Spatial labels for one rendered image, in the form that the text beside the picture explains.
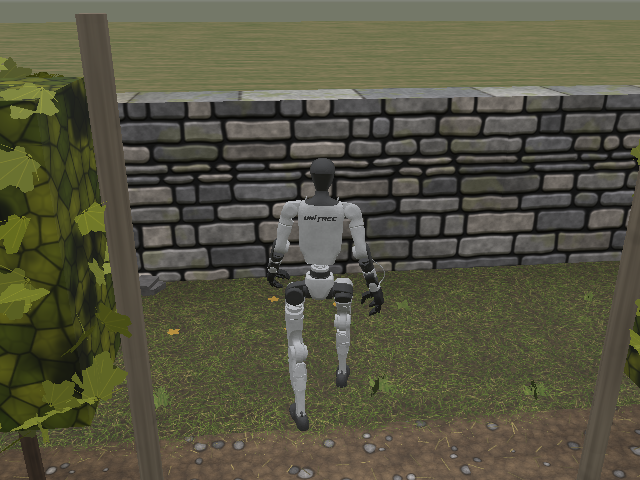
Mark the right robot upper arm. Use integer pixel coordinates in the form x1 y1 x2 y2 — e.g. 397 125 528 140
342 202 368 259

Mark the left robot upper arm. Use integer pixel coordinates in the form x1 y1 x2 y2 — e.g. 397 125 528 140
274 200 301 254

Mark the robot thigh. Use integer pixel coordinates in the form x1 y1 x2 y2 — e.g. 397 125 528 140
333 278 353 331
285 280 308 364

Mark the left robot forearm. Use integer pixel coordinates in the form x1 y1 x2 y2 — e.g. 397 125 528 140
267 238 284 273

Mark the robot left hand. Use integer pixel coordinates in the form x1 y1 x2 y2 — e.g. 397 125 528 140
267 269 290 288

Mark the right robot forearm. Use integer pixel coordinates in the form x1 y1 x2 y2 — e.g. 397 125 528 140
358 243 381 292

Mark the robot left thigh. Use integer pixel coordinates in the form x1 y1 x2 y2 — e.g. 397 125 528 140
285 280 308 364

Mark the robot right hand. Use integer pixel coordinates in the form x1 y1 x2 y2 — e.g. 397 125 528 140
361 287 384 316

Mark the robot right thigh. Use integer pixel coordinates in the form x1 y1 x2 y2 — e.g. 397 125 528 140
333 278 353 331

